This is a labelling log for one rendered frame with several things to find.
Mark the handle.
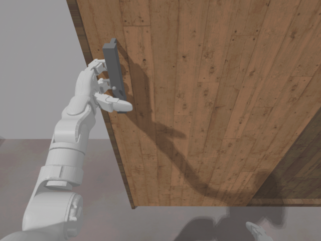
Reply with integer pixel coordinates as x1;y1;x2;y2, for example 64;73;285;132
102;38;127;113

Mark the left robot forearm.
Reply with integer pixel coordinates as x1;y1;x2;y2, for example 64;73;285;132
22;95;96;231

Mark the wardrobe door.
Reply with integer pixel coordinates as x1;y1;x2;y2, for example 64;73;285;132
252;107;321;199
77;0;321;206

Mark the robot left upper arm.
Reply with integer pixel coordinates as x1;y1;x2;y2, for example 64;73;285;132
0;192;83;241

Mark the left robot hand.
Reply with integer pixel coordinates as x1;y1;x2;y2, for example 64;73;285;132
75;59;133;112

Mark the right robot hand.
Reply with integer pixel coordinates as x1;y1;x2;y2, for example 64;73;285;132
246;222;273;241

